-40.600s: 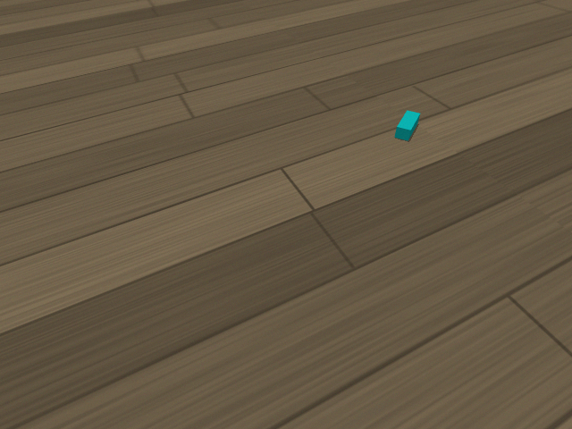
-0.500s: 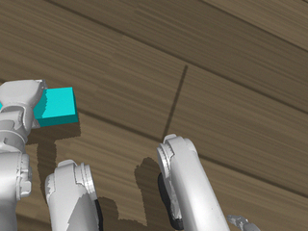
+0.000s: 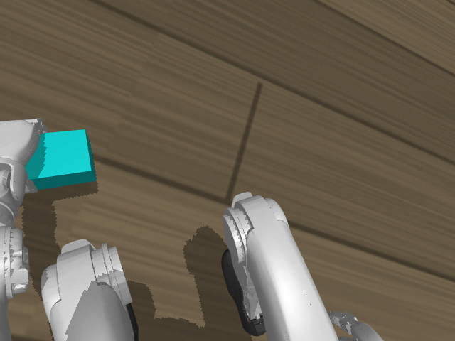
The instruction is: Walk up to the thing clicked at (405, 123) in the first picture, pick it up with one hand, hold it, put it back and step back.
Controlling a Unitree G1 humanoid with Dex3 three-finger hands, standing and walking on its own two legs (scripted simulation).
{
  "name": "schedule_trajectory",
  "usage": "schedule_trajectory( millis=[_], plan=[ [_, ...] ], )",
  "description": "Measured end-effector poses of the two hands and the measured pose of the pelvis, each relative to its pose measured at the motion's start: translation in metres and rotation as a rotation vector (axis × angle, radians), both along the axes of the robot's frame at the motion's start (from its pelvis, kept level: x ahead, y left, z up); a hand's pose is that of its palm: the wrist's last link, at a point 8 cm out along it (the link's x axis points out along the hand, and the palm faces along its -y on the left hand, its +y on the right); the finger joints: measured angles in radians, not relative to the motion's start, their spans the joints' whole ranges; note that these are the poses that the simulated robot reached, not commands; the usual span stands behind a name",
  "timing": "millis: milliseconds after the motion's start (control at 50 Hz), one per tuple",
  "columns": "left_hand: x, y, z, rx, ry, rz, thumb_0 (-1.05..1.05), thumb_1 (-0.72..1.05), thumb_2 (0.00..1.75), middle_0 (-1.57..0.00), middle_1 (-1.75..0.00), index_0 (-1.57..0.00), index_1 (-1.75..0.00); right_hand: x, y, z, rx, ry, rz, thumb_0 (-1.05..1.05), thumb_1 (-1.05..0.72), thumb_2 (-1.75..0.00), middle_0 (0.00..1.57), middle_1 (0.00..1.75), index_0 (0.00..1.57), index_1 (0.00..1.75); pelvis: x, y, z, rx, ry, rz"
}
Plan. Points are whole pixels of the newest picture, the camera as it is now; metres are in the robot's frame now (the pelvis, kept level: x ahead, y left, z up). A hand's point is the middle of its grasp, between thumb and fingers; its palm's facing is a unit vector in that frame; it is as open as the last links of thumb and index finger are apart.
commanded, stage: rest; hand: left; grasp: from above
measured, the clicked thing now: (29, 163) +0.48 +0.26 -0.23
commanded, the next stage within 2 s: open in 1.14 s
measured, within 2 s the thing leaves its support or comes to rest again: neither
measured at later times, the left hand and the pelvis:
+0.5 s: hand (29, 166) +0.48 +0.26 -0.22, palm faces -0.45 -0.06 -0.89, open 11.0 cm; pelvis +0.00 +0.00 -0.02, yaw -2 degrees
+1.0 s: hand (31, 164) +0.48 +0.26 -0.24, palm faces -0.44 -0.09 -0.90, open 11.0 cm; pelvis +0.00 +0.01 -0.02, yaw -5 degrees
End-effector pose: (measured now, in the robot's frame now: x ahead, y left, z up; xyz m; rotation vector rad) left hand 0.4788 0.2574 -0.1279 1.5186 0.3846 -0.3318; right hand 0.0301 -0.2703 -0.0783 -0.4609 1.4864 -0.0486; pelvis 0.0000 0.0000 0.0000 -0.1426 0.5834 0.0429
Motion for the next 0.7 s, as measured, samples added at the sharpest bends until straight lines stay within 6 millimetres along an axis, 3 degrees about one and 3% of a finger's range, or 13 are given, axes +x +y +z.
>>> schedule_trajectory(
  millis=[420,700],
  plan=[
    [0.004,0.0,-0.032,-0.025,0.014,0.034,-0.01,-0.12,0.56,-0.63,-0.58,-0.64,-0.56,-0.011,0.001,-0.001,0.008,0.024,0.047,0.0,-0.91,-0.89,0.21,0.3,0.2,0.3,0.001,0.0,-0.014,-0.022,-0.037,-0.022],
    [0.006,-0.002,-0.043,-0.022,-0.009,0.024,-0.01,-0.13,0.56,-0.64,-0.57,-0.65,-0.55,-0.01,0.006,0.004,0.01,0.019,0.09,0.0,-0.91,-0.89,0.21,0.3,0.2,0.3,0.001,0.004,-0.018,-0.043,-0.049,-0.033]
  ],
)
